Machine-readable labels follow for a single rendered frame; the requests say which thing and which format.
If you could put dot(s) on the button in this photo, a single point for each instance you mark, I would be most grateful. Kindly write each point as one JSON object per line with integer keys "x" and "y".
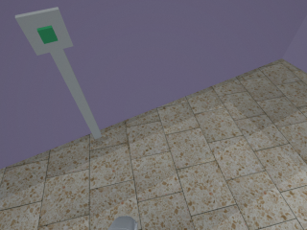
{"x": 47, "y": 34}

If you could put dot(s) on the left robot thigh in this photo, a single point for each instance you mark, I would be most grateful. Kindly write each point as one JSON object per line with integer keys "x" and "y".
{"x": 124, "y": 223}

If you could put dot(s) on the panel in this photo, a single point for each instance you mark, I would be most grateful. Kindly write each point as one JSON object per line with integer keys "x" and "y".
{"x": 29, "y": 22}

